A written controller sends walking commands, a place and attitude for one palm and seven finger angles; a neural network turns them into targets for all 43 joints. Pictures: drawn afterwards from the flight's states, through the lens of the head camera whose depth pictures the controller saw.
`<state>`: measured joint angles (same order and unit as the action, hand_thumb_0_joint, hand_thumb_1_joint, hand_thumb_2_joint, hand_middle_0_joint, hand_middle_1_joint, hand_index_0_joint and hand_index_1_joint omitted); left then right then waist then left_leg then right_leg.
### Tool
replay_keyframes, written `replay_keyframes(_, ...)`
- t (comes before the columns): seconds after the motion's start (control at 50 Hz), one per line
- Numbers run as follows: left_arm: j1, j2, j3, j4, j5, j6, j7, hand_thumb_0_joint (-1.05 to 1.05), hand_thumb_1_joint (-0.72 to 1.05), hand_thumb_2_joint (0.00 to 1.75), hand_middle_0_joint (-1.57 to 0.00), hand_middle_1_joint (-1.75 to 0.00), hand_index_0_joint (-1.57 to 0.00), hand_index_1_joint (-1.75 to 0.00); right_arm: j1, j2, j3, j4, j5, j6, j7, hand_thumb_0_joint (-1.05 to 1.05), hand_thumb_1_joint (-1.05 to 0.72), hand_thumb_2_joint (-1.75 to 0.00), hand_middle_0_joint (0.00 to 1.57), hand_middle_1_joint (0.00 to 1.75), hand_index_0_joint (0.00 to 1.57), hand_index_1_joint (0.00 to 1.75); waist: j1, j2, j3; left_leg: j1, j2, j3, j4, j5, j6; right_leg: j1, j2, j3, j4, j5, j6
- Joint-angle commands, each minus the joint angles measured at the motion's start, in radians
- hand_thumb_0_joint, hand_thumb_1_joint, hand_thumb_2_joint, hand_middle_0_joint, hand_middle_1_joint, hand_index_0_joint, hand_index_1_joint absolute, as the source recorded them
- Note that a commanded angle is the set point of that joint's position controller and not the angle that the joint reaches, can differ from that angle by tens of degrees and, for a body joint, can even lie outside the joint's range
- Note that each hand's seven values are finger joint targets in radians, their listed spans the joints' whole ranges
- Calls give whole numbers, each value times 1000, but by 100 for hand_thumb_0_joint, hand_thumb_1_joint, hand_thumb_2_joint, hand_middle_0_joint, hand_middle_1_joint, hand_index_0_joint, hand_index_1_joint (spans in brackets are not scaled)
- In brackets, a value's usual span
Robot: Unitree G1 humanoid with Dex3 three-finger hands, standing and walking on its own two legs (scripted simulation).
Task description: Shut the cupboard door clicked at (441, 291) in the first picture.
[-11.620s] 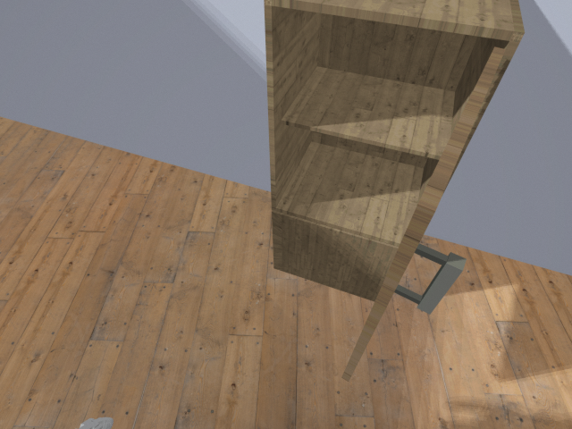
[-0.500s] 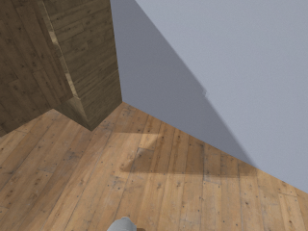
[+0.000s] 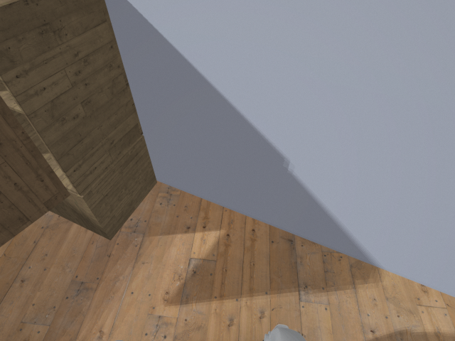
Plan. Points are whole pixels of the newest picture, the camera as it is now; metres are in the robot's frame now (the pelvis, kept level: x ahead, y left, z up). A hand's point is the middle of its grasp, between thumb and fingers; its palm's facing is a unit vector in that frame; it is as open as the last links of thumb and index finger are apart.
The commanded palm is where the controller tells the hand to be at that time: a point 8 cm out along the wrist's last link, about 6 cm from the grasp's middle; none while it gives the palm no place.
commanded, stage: turn to face it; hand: left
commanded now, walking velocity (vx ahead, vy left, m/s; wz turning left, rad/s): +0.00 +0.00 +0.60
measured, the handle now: out of the picture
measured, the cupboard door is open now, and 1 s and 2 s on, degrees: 79 79 79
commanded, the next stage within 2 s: take the last steps up to it in 1.56 s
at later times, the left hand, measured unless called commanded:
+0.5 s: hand out of the picture +0.08 +0.23 -0.20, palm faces +0.32 -0.93 -0.20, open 7.3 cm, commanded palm none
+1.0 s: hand out of the picture +0.05 +0.21 -0.15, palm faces +0.56 -0.77 -0.31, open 7.4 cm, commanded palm none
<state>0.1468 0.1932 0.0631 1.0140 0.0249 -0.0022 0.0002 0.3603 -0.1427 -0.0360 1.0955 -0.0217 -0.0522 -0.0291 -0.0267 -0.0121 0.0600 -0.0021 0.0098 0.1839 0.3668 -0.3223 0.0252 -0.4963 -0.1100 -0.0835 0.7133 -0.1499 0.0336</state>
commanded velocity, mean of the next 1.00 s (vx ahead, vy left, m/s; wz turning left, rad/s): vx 0.00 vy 0.00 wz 0.60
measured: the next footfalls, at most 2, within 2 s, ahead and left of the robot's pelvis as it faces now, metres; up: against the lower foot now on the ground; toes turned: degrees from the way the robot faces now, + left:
right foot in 0.06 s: +0.17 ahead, -0.13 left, +0.00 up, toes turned -7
left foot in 0.44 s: +0.09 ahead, +0.13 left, +0.00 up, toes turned +22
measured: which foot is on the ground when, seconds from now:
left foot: down 0.00-0.06, up 0.08-0.42, down 0.44-0.94, up 0.96-1.00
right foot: up 0.00-0.04, down 0.06-0.44, up 0.46-0.92, down 0.94-1.00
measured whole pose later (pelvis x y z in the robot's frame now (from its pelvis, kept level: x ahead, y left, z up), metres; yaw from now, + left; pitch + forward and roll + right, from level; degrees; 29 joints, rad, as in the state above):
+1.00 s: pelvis +0.07 -0.03 -0.01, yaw +35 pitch +0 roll +0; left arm 0.16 0.19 0.04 0.87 0.01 0.01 0.03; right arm 0.18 -0.25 -0.09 0.93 -0.02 0.08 0.01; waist -0.02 0.07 0.08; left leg -0.46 -0.09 -0.13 0.85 -0.43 -0.03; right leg -0.26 -0.03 -0.06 0.57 -0.31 0.00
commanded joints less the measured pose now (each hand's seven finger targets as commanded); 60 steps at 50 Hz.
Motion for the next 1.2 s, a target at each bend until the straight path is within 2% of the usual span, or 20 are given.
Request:
replay_keyframes(0.0,137,50,-4,-12,-3,-36,2,0,90,90,-20,-30,-20,-30,32,-138,-22,-16,7,-3,-3,0,-90,-90,20,30,20,30,76,96,-30,-124,203,-153,141,656,68,311,43,-57,-224,110,1)
replay_keyframes(0.02,221,111,11,13,-2,-49,9,0,90,90,-20,-30,-20,-30,30,-123,-25,-25,13,-1,2,0,-90,-90,20,30,20,30,107,21,-100,-222,147,-128,279,493,26,485,-36,4,-225,358,-15)
replay_keyframes(0.04,305,205,32,30,3,-59,17,0,90,90,-20,-30,-20,-30,73,-76,-26,-42,20,2,9,0,-90,-90,20,30,20,30,119,-186,-201,-424,25,-63,540,31,-20,697,-283,208,-215,718,-104)
replay_keyframes(0.06,339,240,39,25,-11,-53,19,0,90,90,-20,-30,-20,-30,81,-84,-28,-64,26,18,0,0,-90,-90,20,30,20,30,121,-217,-242,-460,-7,-121,777,-334,-37,667,-438,293,-278,882,-221)
replay_keyframes(0.12,120,156,24,-49,-12,-32,36,0,90,90,-20,-30,-20,-30,-8,-79,-36,-72,12,57,13,0,-90,-90,20,30,20,30,66,-107,-141,-505,84,-195,928,-192,-56,391,-344,167,-377,321,-195)
replay_keyframes(0.2,-6,120,19,-92,1,-16,41,0,90,90,-20,-30,-20,-30,42,-48,-43,-73,0,103,35,0,-90,-90,20,30,20,30,-8,-151,-66,-410,91,-136,795,-85,-76,134,-267,-10,-476,-104,-114)
replay_keyframes(0.32,17,171,45,-108,10,6,39,0,90,90,-20,-30,-20,-30,-56,-71,-47,-151,1,94,48,0,-90,-90,20,30,20,30,26,-170,-40,-401,82,-74,509,-123,-75,195,-297,-49,-411,-145,-130)
replay_keyframes(0.38,24,180,50,-120,2,20,33,0,90,90,-20,-30,-20,-30,-23,-110,-55,-171,1,82,46,0,-90,-90,20,30,20,30,-6,-97,-75,-257,53,-56,257,-2,-66,164,-278,-101,-224,-121,-83)
replay_keyframes(0.4,20,156,46,-137,-10,29,27,0,90,90,-20,-30,-20,-30,22,-158,-65,-165,0,74,46,0,-90,-90,20,30,20,30,-33,61,-77,-183,82,-141,87,48,-49,88,-222,-129,-59,-177,-37)
replay_keyframes(0.42,21,87,34,-180,-18,38,15,0,90,90,-20,-30,-20,-30,37,-277,-89,-181,-7,66,40,0,-90,-90,20,30,20,30,-48,402,-33,-166,329,-546,-76,179,58,-142,-62,-158,195,-451,53)
replay_keyframes(0.44,-66,90,23,-224,-9,36,11,0,90,90,-20,-30,-20,-30,50,-331,-93,-187,-11,65,32,0,-90,-90,20,30,20,30,-76,336,-37,-220,442,-682,-126,249,168,-155,-25,-39,366,-482,47)
replay_keyframes(0.48,-66,96,33,-201,-3,36,15,0,90,90,-20,-30,-20,-30,-52,-294,-82,-197,-5,59,14,0,-90,-90,20,30,20,30,-29,275,-76,-213,350,-597,-91,189,134,-189,-21,66,502,-342,45)
replay_keyframes(0.56,42,125,38,-134,-7,34,5,0,90,90,-20,-30,-20,-30,-164,-242,-57,-233,6,46,10,0,-90,-90,20,30,20,30,26,138,-96,-184,215,-394,-61,330,97,-92,-9,64,464,-163,63)
replay_keyframes(0.74,-27,123,24,-189,-20,28,25,0,90,90,-20,-30,-20,-30,-101,-275,-81,-223,-2,69,14,0,-90,-90,20,30,20,30,-26,156,-124,-69,227,-547,8,515,166,-26,47,86,194,-310,67)
replay_keyframes(0.86,86,139,22,-177,-27,11,34,0,90,90,-20,-30,-20,-30,-192,-271,-91,-251,4,85,23,0,-90,-90,20,30,20,30,30,161,-140,-248,143,-581,86,498,110,275,97,62,-167,-169,40)
replay_keyframes(0.88,137,159,29,-170,-24,4,38,0,90,90,-20,-30,-20,-30,-213,-254,-88,-264,10,86,25,0,-90,-90,20,30,20,30,63,117,-152,-338,100,-558,140,382,69,400,64,80,-323,-73,34)
replay_keyframes(0.92,134,293,50,-188,0,-5,43,0,90,90,-20,-30,-20,-30,-207,-169,-79,-300,15,82,34,0,-90,-90,20,30,20,30,67,-284,-111,-621,-120,-263,532,-250,-70,474,-379,458,-467,41,-154)
replay_keyframes(0.94,106,268,50,-199,-7,-7,46,0,90,90,-20,-30,-20,-30,-218,-215,-89,-290,1,94,35,0,-90,-90,20,30,20,30,61,-225,-95,-598,-60,-314,706,-255,-61,370,-382,421,-452,79,-195)
replay_keyframes(1.0,-11,182,25,-221,-6,-8,43,0,90,90,-20,-30,-20,-30,-198,-195,-87,-245,-2,112,53,0,-90,-90,20,30,20,30,-5,-130,-6,-584,-7,-260,903,-90,-84,272,-233,190,-391,151,-156)
replay_keyframes(1.18,156,233,36,-161,6,-2,35,0,90,90,-20,-30,-20,-30,-311,-157,-50,-263,8,105,57,0,-90,-90,20,30,20,30,83,-209,-68,-482,1,-131,531,-145,-106,449,-237,50,-310,404,-160)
